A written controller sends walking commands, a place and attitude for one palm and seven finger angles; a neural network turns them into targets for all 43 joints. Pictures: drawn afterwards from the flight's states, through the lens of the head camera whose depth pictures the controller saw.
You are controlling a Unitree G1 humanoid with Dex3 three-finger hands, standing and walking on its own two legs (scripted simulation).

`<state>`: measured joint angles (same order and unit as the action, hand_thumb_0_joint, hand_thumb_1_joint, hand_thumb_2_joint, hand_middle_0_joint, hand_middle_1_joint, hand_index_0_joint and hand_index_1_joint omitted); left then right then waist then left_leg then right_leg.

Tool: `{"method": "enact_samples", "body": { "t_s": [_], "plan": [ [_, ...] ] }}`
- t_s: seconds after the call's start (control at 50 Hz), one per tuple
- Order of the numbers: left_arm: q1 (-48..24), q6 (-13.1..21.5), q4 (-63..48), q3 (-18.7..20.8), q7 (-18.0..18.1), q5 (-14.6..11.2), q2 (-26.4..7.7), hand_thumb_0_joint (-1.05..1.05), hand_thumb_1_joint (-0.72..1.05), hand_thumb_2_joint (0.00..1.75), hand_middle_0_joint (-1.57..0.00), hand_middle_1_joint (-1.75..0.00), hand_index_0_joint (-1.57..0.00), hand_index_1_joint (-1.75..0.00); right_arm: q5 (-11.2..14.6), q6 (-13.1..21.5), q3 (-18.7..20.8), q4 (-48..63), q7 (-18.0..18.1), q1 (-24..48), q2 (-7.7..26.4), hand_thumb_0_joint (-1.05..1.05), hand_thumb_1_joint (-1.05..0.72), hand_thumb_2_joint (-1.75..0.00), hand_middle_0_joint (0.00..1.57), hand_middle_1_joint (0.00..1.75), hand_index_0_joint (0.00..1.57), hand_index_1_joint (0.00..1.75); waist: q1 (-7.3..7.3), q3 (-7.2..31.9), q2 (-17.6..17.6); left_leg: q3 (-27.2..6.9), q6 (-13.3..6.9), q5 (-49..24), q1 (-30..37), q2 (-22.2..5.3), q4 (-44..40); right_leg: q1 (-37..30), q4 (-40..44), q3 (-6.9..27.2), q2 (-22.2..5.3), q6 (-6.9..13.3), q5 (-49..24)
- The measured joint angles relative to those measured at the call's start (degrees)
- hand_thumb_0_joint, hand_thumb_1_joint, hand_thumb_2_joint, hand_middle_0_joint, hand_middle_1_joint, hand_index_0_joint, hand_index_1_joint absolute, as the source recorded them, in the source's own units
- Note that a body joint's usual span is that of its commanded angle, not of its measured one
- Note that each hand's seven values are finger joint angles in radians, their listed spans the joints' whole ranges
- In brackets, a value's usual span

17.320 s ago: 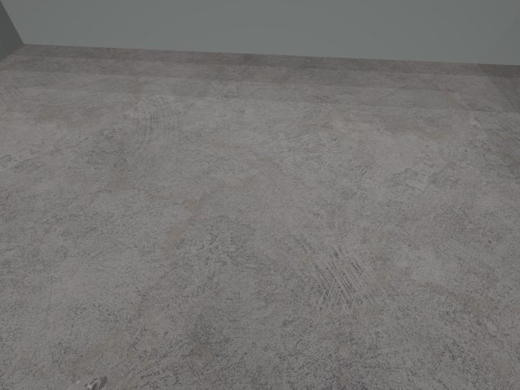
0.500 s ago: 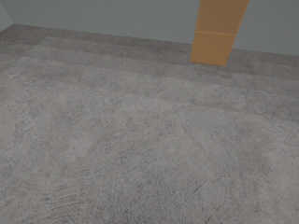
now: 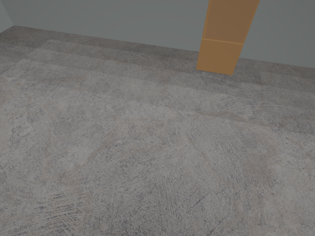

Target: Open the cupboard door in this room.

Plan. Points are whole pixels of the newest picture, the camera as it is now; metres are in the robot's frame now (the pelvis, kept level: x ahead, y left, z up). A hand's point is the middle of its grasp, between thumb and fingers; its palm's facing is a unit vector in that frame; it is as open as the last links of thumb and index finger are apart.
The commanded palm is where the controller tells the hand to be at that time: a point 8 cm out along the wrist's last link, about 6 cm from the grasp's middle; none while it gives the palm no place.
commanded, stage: turn or walk to find it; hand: left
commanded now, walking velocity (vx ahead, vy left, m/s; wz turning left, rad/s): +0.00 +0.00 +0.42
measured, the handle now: out of the picture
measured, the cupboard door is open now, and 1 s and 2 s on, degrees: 0 0 0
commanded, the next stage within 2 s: stand and wait in 0.20 s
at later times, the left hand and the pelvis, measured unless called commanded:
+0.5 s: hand out of the picture +0.02 +0.20 -0.17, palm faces +0.12 -0.96 -0.26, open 7.4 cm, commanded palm none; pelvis -0.02 +0.00 -0.01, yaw +7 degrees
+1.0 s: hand out of the picture -0.10 +0.20 -0.19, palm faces +0.27 -0.94 -0.21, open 7.4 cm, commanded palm none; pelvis -0.03 +0.02 -0.01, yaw +13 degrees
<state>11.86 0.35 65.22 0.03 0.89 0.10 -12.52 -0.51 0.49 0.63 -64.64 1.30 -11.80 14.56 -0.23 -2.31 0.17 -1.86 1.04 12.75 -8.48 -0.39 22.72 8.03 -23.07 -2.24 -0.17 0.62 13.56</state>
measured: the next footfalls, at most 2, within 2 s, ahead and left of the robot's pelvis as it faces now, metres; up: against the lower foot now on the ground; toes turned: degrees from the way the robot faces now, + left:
left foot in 0.86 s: -0.02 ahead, +0.14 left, +0.00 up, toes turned +17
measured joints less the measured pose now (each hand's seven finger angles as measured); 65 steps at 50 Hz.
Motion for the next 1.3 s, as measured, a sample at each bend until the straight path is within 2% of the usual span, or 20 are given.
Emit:
{"method": "enact_samples", "body": {
  "t_s": [0.18, 0.24, 0.3, 0.4, 0.46, 0.5, 0.52, 0.56, 0.62, 0.74, 0.8, 0.86, 0.88, 0.94, 1.0, 1.04, 1.08, 1.12, 1.18, 1.3],
  "plan": [
    [-1.74, -1.32, -3.97, 0.99, 0.4, 0.14, -0.5, 0.0, 0.9, 0.9, -0.2, -0.3, -0.2, -0.3, -0.38, -1.84, 0.31, 3.31, -0.79, 0.12, -0.75, 0.0, -0.9, -0.9, 0.2, 0.3, 0.2, 0.3, -0.16, -0.25, 0.94, -2.56, -0.26, 2.2, -5.89, 1.29, 7.28, 3.93, -5.62, -2.7, -1.24, -0.23, 2.6],
    [-1.97, -1.76, -5.2, 1.22, 0.43, 0.33, -0.41, 0.0, 0.9, 0.9, -0.2, -0.3, -0.2, -0.3, -0.46, -2.23, 0.65, 4.4, -1.1, -0.24, -1.43, 0.0, -0.9, -0.9, 0.2, 0.3, 0.2, 0.3, 0.03, -0.72, 0.72, -1.95, -0.71, 3.32, -7.56, 1.63, 10.31, 5.0, -8.43, -3.68, -2.18, -0.68, 4.09],
    [-2.23, -2.28, -5.71, 1.33, 0.53, 0.32, -0.77, 0.0, 0.9, 0.9, -0.2, -0.3, -0.2, -0.3, -0.69, -1.93, 0.45, 5.11, -1.27, -0.46, -2.69, 0.0, -0.9, -0.9, 0.2, 0.3, 0.2, 0.3, -0.1, -0.91, -0.73, -1.68, -1.73, 3.59, -8.15, 2.91, 10.71, 6.72, -11.72, -3.09, -3.37, -1.49, 5.93],
    [-3.0, -2.28, -5.43, 0.99, 0.67, 0.36, -0.75, 0.0, 0.9, 0.9, -0.2, -0.3, -0.2, -0.3, -0.84, -0.97, 0.0, 5.02, -0.64, -0.73, -4.74, 0.0, -0.9, -0.9, 0.2, 0.3, 0.2, 0.3, 0.22, -0.91, -1.06, -2.68, -1.95, 0.17, -7.18, 3.46, 5.54, 10.07, -21.61, 0.54, -1.74, -1.8, 14.35],
    [-2.74, -1.54, -5.32, 0.59, 0.56, 0.22, 0.07, 0.0, 0.91, 0.9, -0.2, -0.3, -0.19, -0.3, -0.81, -0.88, 0.16, 4.24, -0.3, -1.0, -4.75, 0.0, -0.91, -0.9, 0.2, 0.3, 0.2, 0.3, 0.24, -0.47, -0.25, -3.57, -1.33, -1.43, -6.64, 3.4, 3.13, 8.13, -16.55, 1.08, -1.43, -2.1, 12.18],
    [-1.94, -0.64, -5.15, 0.23, 0.59, 0.19, 0.37, 0.0, 0.9, 0.9, -0.2, -0.3, -0.19, -0.3, -0.42, -0.83, 0.31, 3.59, -0.32, -1.28, -4.58, 0.0, -0.91, -0.9, 0.2, 0.3, 0.2, 0.3, -0.04, -0.02, -0.45, -3.58, -0.64, -1.3, -6.8, 3.85, 3.54, 4.65, -7.66, 1.35, -1.97, -2.21, 5.57],
    [-1.65, -0.2, -4.61, 0.12, 0.73, 0.22, 0.82, 0.0, 0.9, 0.9, -0.2, -0.3, -0.19, -0.3, -0.16, -0.84, 0.44, 3.11, -0.36, -1.09, -4.25, 0.0, -0.91, -0.9, 0.2, 0.3, 0.2, 0.3, -0.15, -0.13, 0.11, -3.67, -0.23, -0.82, -6.81, 3.53, 4.36, 3.86, -6.22, 1.26, -1.62, -1.67, 3.8],
    [-0.62, -0.06, -3.69, -0.22, 0.68, 0.23, 1.88, 0.0, 0.9, 0.9, -0.2, -0.3, -0.2, -0.3, 0.02, -1.2, 0.73, 2.63, -0.45, -1.2, -3.5, 0.0, -0.91, -0.9, 0.2, 0.3, 0.2, 0.3, 0.36, 0.12, 1.55, -3.9, 0.12, -0.13, -6.32, 2.52, 4.95, 2.9, -6.04, 0.42, -0.76, -0.24, 3.81],
    [0.84, -0.27, -3.51, -0.08, 0.53, 0.38, 2.7, 0.0, 0.9, 0.9, -0.2, -0.3, -0.2, -0.3, -0.25, -2.19, 1.12, 2.46, -0.47, -1.86, -2.99, 0.0, -0.91, -0.9, 0.2, 0.3, 0.2, 0.3, 0.69, 0.78, 1.26, -1.32, 0.13, 5.75, -7.61, 1.38, 10.39, 1.97, -5.56, -0.92, -1.14, 0.82, 4.5],
    [1.43, -0.36, -4.07, 0.59, 0.62, 1.06, 3.44, 0.0, 0.91, 0.9, -0.2, -0.3, -0.2, -0.3, 0.02, -3.42, 2.17, 2.5, -0.55, -1.14, -1.67, 0.0, -0.91, -0.9, 0.2, 0.3, 0.2, 0.3, -0.05, -1.35, 0.03, 2.4, 0.7, 13.75, -11.16, -0.37, 24.41, 1.55, -6.11, -4.03, -3.07, 0.59, 4.89],
    [2.08, -0.2, -4.16, 0.77, 0.69, 1.28, 3.06, 0.0, 0.91, 0.9, -0.2, -0.3, -0.2, -0.3, 0.15, -3.4, 2.13, 2.86, -0.58, 0.06, -1.41, 0.0, -0.91, -0.9, 0.2, 0.3, 0.2, 0.3, -0.77, -2.23, -0.76, 3.56, 0.92, 12.94, -9.86, -0.75, 21.19, 2.1, -6.85, -5.02, -4.05, -0.09, 5.08],
    [3.23, -0.48, -3.45, 0.82, 0.78, 0.93, 2.46, 0.0, 0.91, 0.9, -0.2, -0.3, -0.2, -0.3, 0.06, -2.31, 1.76, 3.53, -0.66, 1.02, -1.29, 0.0, -0.91, -0.9, 0.19, 0.3, 0.2, 0.3, -1.08, -2.08, -0.8, 4.43, 0.55, 3.6, -5.45, -1.44, 9.67, 3.37, -9.14, -5.8, -4.29, -1.24, 6.11],
    [3.4, -0.82, -3.05, 0.85, 0.78, 0.73, 2.1, 0.0, 0.91, 0.9, -0.2, -0.3, -0.2, -0.3, -0.07, -1.78, 1.71, 3.48, -0.62, 1.43, -1.53, 0.0, -0.91, -0.9, 0.19, 0.3, 0.19, 0.3, -1.14, -2.03, -1.11, 4.5, -0.12, 3.85, -4.95, -1.26, 8.44, 3.93, -10.38, -5.9, -4.6, -1.71, 6.75],
    [3.69, -1.86, -1.65, 0.78, 1.02, 0.5, 0.6, 0.0, 0.91, 0.9, -0.2, -0.3, -0.2, -0.3, -0.28, -0.9, 1.01, 3.3, -0.49, 2.79, -3.38, 0.0, -0.91, -0.9, 0.19, 0.3, 0.2, 0.3, -2.19, -1.93, -3.35, 5.89, -1.58, 4.52, -4.28, -0.11, 8.36, 5.3, -14.45, -3.4, -5.09, -2.47, 11.44],
    [3.36, -2.31, -0.4, 0.52, 0.9, 0.46, 0.17, 0.0, 0.91, 0.9, -0.2, -0.3, -0.2, -0.3, -0.38, -0.19, 0.32, 3.16, -0.04, 3.67, -4.77, 0.0, -0.9, -0.9, 0.2, 0.3, 0.2, 0.3, -2.1, -1.37, -3.12, 6.09, -2.11, 2.86, -2.95, 0.17, 5.6, 6.46, -18.12, -1.78, -4.57, -2.55, 14.07],
    [3.19, -1.96, -0.19, 0.34, 0.76, 0.48, 0.24, 0.0, 0.91, 0.9, -0.2, -0.3, -0.19, -0.3, -0.34, -0.1, 0.05, 2.82, 0.0, 4.07, -5.41, 0.0, -0.9, -0.9, 0.2, 0.3, 0.2, 0.3, -2.06, -0.96, -2.53, 6.02, -2.11, 1.99, -2.44, 0.29, 4.41, 5.73, -15.42, -1.43, -4.55, -2.69, 12.21],
    [3.31, -1.24, -0.23, 0.09, 0.7, 0.57, 0.28, 0.0, 0.91, 0.9, -0.2, -0.3, -0.19, -0.3, -0.07, -0.1, 0.04, 2.49, 0.02, 4.23, -5.89, 0.0, -0.91, -0.9, 0.2, 0.3, 0.2, 0.3, -2.11, -0.46, -2.4, 6.22, -1.87, 1.89, -2.48, 0.73, 4.52, 3.78, -8.9, -1.09, -4.92, -2.84, 6.48],
    [3.23, -0.67, 0.25, -0.24, 0.82, 0.66, 1.03, 0.0, 0.91, 0.9, -0.2, -0.3, -0.19, -0.3, 0.36, -0.11, 0.53, 2.13, 0.06, 4.4, -5.52, -0.01, -0.92, -0.9, 0.2, 0.3, 0.2, 0.3, -1.9, -0.38, -1.06, 5.98, -1.55, 2.27, -2.18, 0.35, 5.15, 2.45, -6.42, -1.32, -4.48, -2.49, 1.89],
    [3.74, -0.25, 0.53, -0.72, 0.52, 0.67, 2.12, 0.0, 0.91, 0.9, -0.2, -0.3, -0.19, -0.3, 0.28, -0.53, 0.67, 1.78, -0.27, 3.69, -4.67, -0.01, -0.92, -0.9, 0.2, 0.3, 0.2, 0.3, -1.44, 0.77, 0.41, 5.73, -1.22, 1.42, -1.31, -0.23, 3.44, 1.43, -4.56, -1.68, -3.79, -2.22, 2.06],
    [3.38, 0.16, 0.41, -0.87, 0.32, 0.51, 2.77, 0.0, 0.9, 0.9, -0.2, -0.3, -0.2, -0.3, 0.13, -0.12, 0.21, 0.52, -0.53, 0.93, -3.83, -0.01, -0.92, -0.9, 0.2, 0.3, 0.2, 0.3, -0.76, 0.98, 0.17, 5.79, -0.86, -0.32, -0.53, -0.91, 0.59, 0.59, -1.39, -1.74, -2.9, -1.76, 0.37]
  ]
}}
